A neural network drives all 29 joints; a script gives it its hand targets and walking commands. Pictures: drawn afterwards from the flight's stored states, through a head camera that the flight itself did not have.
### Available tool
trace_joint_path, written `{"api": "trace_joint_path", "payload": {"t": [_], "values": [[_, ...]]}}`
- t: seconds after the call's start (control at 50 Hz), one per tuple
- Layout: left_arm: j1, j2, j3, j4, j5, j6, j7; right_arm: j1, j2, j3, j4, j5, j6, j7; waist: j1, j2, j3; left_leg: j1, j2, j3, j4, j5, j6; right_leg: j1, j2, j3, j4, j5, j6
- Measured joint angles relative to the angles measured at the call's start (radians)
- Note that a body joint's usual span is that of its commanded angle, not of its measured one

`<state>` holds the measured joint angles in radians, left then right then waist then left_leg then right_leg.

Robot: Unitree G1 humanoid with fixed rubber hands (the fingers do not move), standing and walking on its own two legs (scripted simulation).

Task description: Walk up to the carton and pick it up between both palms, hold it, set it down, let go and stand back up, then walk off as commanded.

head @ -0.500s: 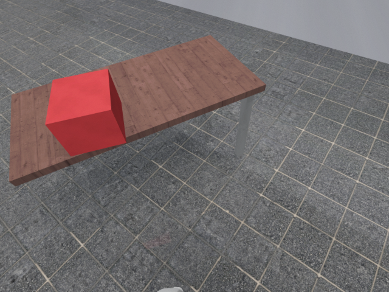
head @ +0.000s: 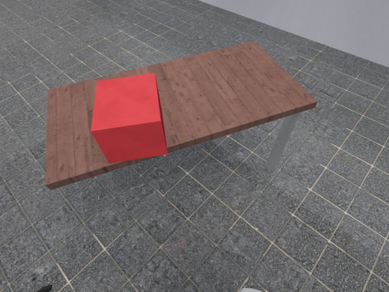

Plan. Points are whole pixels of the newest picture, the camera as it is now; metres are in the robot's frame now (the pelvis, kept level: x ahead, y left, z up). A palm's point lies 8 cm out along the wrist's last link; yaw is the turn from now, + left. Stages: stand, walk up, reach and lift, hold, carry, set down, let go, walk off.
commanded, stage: walk up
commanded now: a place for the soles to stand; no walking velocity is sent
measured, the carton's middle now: (132, 117) +0.68 +0.23 -0.12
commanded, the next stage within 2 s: none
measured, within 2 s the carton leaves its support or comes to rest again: neither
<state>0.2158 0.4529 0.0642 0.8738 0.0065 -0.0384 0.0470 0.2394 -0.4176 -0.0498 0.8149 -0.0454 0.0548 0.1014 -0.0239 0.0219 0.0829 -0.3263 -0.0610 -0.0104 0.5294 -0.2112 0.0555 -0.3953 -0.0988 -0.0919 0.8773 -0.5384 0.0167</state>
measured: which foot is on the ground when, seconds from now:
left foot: down 0.00-0.10, up 0.12-0.38, down 0.40-0.88, up 0.90-1.00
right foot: up 0.00-0.06, down 0.08-0.40, up 0.42-0.86, down 0.88-1.00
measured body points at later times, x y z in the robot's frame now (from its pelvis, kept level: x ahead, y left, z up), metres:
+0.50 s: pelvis +0.05 +0.10 -0.01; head +0.08 +0.10 +0.44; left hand +0.11 +0.45 -0.11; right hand +0.16 -0.21 -0.12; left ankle +0.11 +0.20 -0.73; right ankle +0.04 -0.07 -0.69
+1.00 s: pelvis +0.05 +0.06 -0.01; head +0.10 +0.03 +0.44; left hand +0.12 +0.41 -0.09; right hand +0.17 -0.25 -0.14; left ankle +0.07 +0.20 -0.68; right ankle +0.08 -0.04 -0.73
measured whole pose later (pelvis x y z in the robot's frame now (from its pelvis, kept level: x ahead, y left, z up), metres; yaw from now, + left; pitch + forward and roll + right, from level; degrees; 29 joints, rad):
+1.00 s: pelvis +0.05 +0.06 -0.01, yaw +6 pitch -1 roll +2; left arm 0.19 0.42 0.06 0.86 0.01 0.00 0.00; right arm 0.25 -0.42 -0.05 0.80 -0.02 0.03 0.00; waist -0.02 0.04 0.10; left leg -0.51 -0.04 -0.02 1.01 -0.45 0.00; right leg -0.34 -0.08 -0.09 0.71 -0.35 -0.02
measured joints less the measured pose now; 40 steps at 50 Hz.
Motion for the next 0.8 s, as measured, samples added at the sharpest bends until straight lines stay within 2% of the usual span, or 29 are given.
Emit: {"api": "trace_joint_path", "payload": {"t": [0.04,0.08,0.1,0.16,0.2,0.24,0.28,0.34,0.4,0.42,0.46,0.5,0.62,0.8], "values": [[0.004,0.000,0.000,0.005,0.000,-0.005,0.001,0.000,-0.001,0.000,-0.003,0.000,0.001,-0.001,0.000,-0.001,0.000,-0.002,-0.015,0.000,0.002,-0.007,0.003,0.005,0.010,0.001,-0.097,0.040,0.000],[0.019,0.000,0.000,0.007,0.000,-0.019,0.004,0.000,-0.002,0.000,-0.006,0.000,0.007,-0.001,0.001,0.000,0.000,-0.012,-0.029,0.001,0.039,-0.030,0.003,0.038,0.016,0.002,-0.236,0.196,-0.003],[0.032,-0.003,0.000,0.010,0.000,-0.028,0.006,-0.001,-0.006,0.000,-0.010,0.000,0.012,-0.001,0.001,0.013,0.001,-0.024,-0.028,-0.003,0.083,-0.049,0.003,0.048,0.019,-0.003,-0.251,0.279,-0.008],[0.071,-0.007,0.001,0.021,0.000,-0.032,0.013,-0.002,-0.004,0.000,-0.013,0.000,0.024,-0.003,0.003,0.029,-0.003,-0.113,-0.029,-0.003,0.358,-0.202,-0.025,0.076,0.006,-0.011,-0.245,0.243,-0.016],[0.087,-0.007,0.000,0.027,0.000,-0.032,0.016,-0.001,-0.013,0.000,-0.014,0.000,0.025,-0.003,0.003,0.032,-0.003,-0.175,-0.021,-0.005,0.492,-0.218,-0.043,0.087,-0.020,-0.012,-0.245,0.218,-0.017],[0.100,-0.007,0.000,0.029,0.000,-0.032,0.016,-0.001,-0.026,0.000,-0.014,0.000,0.025,-0.001,0.002,0.038,-0.004,-0.207,0.007,-0.006,0.521,-0.199,-0.057,0.095,-0.039,-0.013,-0.245,0.209,-0.017],[0.109,-0.007,0.000,0.030,0.000,-0.032,0.016,0.000,-0.033,0.000,-0.015,0.000,0.024,0.000,0.001,0.044,-0.005,-0.212,0.042,-0.007,0.473,-0.180,-0.065,0.104,-0.051,-0.015,-0.245,0.204,-0.015],[0.109,-0.007,-0.001,0.021,0.000,-0.029,0.005,0.000,-0.034,0.000,-0.016,0.003,0.013,-0.004,0.001,0.045,-0.006,-0.176,0.075,-0.007,0.310,-0.146,-0.066,0.115,-0.066,-0.017,-0.236,0.191,-0.009],[0.086,-0.004,0.000,0.002,0.000,-0.009,-0.011,0.010,-0.038,0.000,-0.015,0.003,-0.008,-0.022,0.001,0.040,-0.004,-0.099,0.069,-0.005,0.163,-0.054,-0.048,0.113,-0.092,-0.016,-0.154,0.134,-0.006],[0.065,-0.004,0.000,0.002,0.000,0.004,-0.014,0.011,-0.032,0.000,-0.013,0.003,-0.011,-0.031,0.001,0.030,0.002,-0.104,0.057,-0.004,0.192,-0.041,-0.043,0.102,-0.095,-0.007,-0.093,0.093,-0.006],[0.030,-0.007,0.000,0.001,0.000,0.029,-0.017,0.012,-0.010,0.000,-0.014,0.004,-0.019,-0.042,0.000,0.015,0.003,-0.101,0.045,-0.006,0.207,-0.061,-0.032,0.060,-0.070,0.009,0.029,0.035,-0.006],[0.003,-0.007,0.000,-0.001,0.000,0.035,-0.023,0.012,0.006,0.000,-0.015,0.004,-0.036,-0.053,0.000,0.006,0.002,-0.081,0.042,-0.006,0.156,-0.050,-0.027,0.016,-0.040,0.011,0.099,0.031,-0.006],[-0.025,-0.007,0.000,-0.007,0.000,0.040,-0.042,0.012,0.007,0.000,-0.014,0.009,-0.061,-0.091,0.002,0.004,0.002,-0.033,0.036,-0.005,0.025,0.014,-0.015,-0.017,-0.007,0.013,0.106,0.046,-0.006],[-0.042,-0.007,0.000,-0.021,0.000,0.045,-0.043,0.012,0.006,0.000,-0.014,0.013,-0.071,-0.104,0.002,0.003,0.002,-0.059,0.035,-0.005,0.039,0.009,-0.025,-0.014,0.010,0.014,0.009,0.045,-0.006]]}}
